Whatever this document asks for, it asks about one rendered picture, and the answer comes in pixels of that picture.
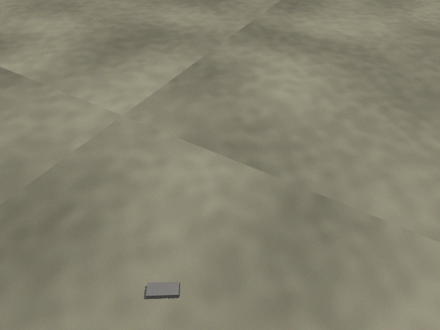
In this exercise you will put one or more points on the small box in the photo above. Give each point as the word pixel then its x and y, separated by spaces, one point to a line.
pixel 163 290

